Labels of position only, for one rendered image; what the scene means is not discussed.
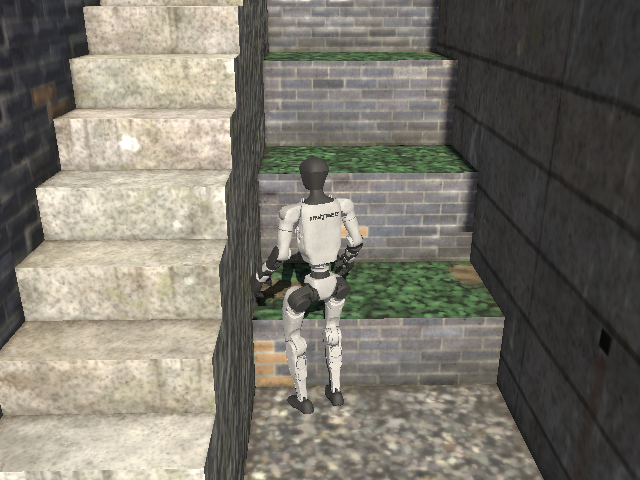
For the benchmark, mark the stairs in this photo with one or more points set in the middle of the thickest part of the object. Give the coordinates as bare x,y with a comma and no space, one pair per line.
136,357

